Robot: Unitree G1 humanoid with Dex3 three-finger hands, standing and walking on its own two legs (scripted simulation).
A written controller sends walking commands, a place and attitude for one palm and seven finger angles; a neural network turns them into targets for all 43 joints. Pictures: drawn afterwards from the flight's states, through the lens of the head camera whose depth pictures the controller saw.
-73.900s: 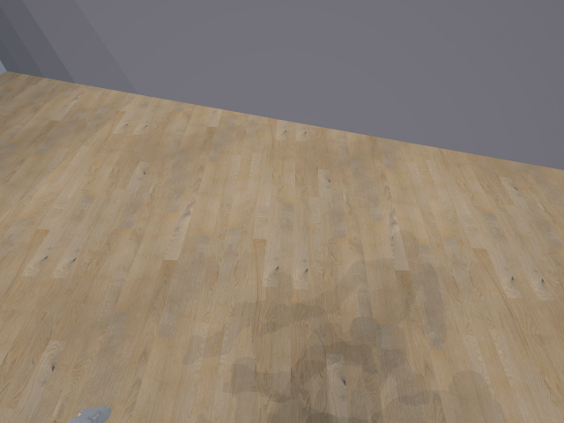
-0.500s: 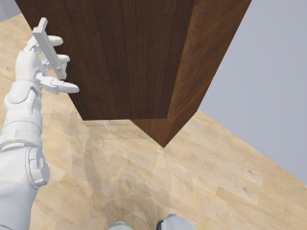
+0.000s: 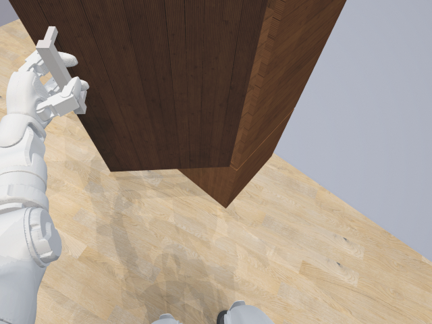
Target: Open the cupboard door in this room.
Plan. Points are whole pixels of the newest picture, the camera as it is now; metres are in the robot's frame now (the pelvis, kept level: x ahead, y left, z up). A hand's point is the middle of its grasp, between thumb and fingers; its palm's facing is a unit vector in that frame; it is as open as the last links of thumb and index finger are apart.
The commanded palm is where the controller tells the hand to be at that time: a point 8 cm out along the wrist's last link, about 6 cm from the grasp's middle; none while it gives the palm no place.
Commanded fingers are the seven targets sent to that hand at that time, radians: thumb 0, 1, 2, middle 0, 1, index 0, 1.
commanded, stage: close the thumb around the handle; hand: left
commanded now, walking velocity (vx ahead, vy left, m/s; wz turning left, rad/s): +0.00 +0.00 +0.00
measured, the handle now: (67, 74) +0.56 +0.23 +0.11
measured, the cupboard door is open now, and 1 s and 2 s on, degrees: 45 83 87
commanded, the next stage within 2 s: pull the door open along its arc in 0.10 s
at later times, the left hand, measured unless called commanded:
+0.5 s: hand (73, 105) +0.48 +0.20 +0.11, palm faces -0.03 -1.00 +0.00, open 5.7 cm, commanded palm +0.42 +0.25 +0.11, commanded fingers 0.00 0.90 0.90 -0.40 -1.35 -0.40 -1.35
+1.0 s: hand (130, 200) +0.30 +0.10 +0.12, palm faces +0.33 -0.94 +0.04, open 6.2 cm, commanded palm +0.22 +0.18 +0.11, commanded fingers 0.00 0.90 0.90 -0.40 -1.35 -0.40 -1.35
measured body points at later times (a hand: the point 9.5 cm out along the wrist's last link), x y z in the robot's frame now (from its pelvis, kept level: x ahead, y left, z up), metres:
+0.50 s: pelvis +0.01 +0.01 +0.00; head +0.09 +0.01 +0.45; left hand +0.47 +0.26 +0.11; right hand +0.02 -0.25 -0.11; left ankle -0.02 +0.09 -0.70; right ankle +0.02 -0.09 -0.70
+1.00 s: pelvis +0.01 -0.01 +0.02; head +0.02 -0.02 +0.47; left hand +0.27 +0.15 +0.12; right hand +0.23 -0.20 -0.06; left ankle -0.02 +0.09 -0.70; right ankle +0.02 -0.09 -0.70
